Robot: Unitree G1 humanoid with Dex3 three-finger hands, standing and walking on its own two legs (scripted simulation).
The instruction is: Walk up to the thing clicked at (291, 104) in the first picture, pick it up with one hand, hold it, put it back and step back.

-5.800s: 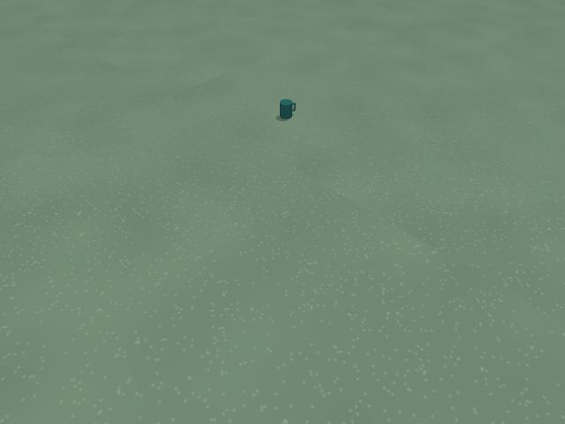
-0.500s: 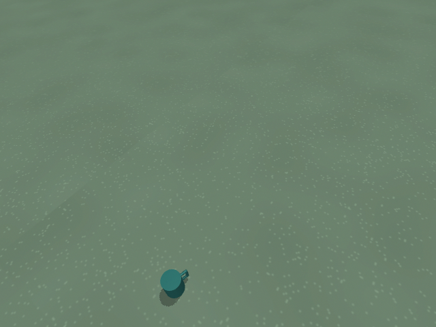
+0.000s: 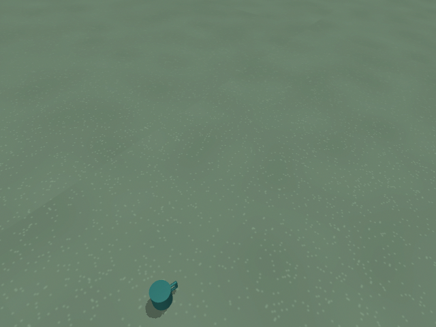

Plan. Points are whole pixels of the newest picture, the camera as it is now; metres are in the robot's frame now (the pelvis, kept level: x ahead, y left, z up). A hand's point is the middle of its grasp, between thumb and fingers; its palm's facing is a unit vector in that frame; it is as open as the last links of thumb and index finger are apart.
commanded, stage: walk up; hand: left
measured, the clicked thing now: (164, 292) +0.44 +0.20 -0.71
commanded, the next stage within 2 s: stand in 1.32 s
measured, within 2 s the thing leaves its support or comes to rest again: neither
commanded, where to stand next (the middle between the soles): +0.07 -0.01 m, yaw +1 degrees
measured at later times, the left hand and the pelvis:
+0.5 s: hand out of the picture +0.10 +0.23 -0.14, palm faces +0.01 -0.94 -0.33, open 7.4 cm; pelvis +0.02 -0.02 +0.01, yaw +1 degrees
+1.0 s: hand out of the picture +0.12 +0.23 -0.14, palm faces -0.02 -0.95 -0.32, open 7.4 cm; pelvis +0.03 -0.02 +0.02, yaw +0 degrees
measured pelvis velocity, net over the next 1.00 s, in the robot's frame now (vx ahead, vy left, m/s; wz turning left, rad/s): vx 0.03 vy -0.02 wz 0.00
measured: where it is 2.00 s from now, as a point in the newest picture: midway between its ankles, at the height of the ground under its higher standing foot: outside the picture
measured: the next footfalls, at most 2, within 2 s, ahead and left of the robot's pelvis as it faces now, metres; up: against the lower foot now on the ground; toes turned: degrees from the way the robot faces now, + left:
none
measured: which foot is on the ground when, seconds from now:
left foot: down 0.00-1.00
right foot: down 0.00-1.00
